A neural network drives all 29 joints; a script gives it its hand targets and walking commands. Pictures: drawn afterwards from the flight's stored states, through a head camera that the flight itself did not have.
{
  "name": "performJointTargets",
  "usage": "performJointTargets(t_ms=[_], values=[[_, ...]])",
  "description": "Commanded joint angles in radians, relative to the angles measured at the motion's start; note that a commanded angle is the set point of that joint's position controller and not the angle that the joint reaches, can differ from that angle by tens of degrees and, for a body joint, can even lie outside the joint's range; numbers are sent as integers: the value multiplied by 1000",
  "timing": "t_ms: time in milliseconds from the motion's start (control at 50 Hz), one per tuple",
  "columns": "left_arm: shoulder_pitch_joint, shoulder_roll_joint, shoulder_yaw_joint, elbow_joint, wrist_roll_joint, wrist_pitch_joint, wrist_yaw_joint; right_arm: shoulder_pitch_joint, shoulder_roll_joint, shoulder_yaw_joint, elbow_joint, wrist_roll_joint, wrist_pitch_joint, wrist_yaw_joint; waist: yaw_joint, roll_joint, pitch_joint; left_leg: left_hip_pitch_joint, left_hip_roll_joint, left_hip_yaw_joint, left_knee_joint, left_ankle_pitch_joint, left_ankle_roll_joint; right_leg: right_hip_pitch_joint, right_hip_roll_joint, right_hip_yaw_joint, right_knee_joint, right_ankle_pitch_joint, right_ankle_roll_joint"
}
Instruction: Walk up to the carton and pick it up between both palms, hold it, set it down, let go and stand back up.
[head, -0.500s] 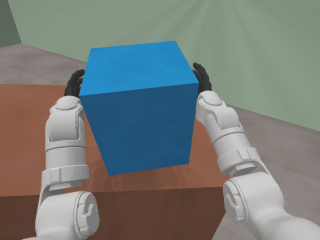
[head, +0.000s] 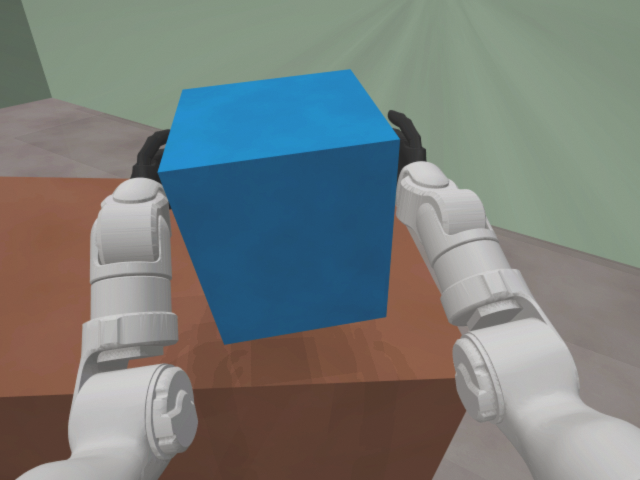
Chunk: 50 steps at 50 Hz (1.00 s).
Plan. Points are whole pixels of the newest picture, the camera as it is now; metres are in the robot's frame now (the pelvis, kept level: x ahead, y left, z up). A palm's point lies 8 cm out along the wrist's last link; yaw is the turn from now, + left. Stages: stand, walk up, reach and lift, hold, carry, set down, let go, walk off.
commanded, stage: hold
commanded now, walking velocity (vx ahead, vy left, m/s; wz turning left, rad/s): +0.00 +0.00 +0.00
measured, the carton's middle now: (287, 206) +0.38 +0.00 +0.23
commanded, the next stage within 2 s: none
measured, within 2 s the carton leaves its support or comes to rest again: neither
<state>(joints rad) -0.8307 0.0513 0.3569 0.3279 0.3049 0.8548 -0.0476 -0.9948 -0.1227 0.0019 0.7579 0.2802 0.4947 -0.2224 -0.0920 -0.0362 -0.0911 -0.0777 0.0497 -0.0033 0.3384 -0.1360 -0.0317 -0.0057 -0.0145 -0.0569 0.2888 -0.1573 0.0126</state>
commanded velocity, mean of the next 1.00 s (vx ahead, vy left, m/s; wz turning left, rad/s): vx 0.00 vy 0.00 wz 0.00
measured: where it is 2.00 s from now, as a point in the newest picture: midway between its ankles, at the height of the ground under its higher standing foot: outside the picture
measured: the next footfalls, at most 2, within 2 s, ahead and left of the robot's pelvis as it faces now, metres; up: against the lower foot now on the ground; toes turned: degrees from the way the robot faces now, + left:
none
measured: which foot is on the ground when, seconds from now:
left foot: down 0.00-1.00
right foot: down 0.00-1.00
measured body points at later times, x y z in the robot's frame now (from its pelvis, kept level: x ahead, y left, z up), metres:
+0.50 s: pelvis +0.01 +0.00 +0.00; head -0.08 +0.02 +0.44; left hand +0.39 +0.16 +0.26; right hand +0.39 -0.15 +0.28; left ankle +0.04 +0.14 -0.75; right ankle +0.01 -0.13 -0.75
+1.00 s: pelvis +0.01 +0.00 +0.00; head -0.08 +0.02 +0.44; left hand +0.39 +0.16 +0.26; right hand +0.39 -0.15 +0.29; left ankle +0.04 +0.14 -0.75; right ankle +0.01 -0.13 -0.75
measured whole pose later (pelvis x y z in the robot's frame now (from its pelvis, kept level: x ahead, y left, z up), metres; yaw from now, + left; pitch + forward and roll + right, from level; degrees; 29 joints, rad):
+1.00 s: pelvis +0.01 +0.00 +0.00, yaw +0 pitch -7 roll -1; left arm -0.81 0.06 0.36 0.28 0.30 0.91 -0.07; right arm -0.99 -0.13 0.02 0.69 0.33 0.59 -0.27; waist -0.10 -0.03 -0.11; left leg -0.07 0.05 -0.02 0.34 -0.16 -0.04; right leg 0.01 0.00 -0.04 0.29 -0.18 0.01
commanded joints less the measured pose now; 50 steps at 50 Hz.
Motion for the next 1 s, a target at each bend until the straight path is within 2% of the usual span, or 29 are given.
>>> performJointTargets(t_ms=[0,220,460,720,980], values=[[-824,-516,-410,-145,-224,-98,-153,-728,584,213,-279,148,6,121,-19,87,-300,104,-93,29,-35,131,7,5,88,5,-51,72,34],[-822,-510,-415,-175,-234,-88,-155,-718,577,227,-297,185,37,114,-17,104,-321,110,-93,20,-20,192,-5,15,92,12,-42,122,33],[-789,-484,-407,-223,-232,-70,-158,-704,592,266,-368,218,64,93,-9,69,-337,127,-101,18,-5,244,-2,35,97,17,-35,198,47],[-789,-481,-410,-211,-229,-55,-176,-699,581,245,-363,209,85,83,-22,79,-307,115,-101,21,-16,215,-6,26,93,23,-39,178,46],[-805,-492,-404,-207,-223,-58,-178,-710,576,234,-338,206,82,97,-12,92,-321,115,-97,22,-21,222,-12,33,96,22,-38,167,39]])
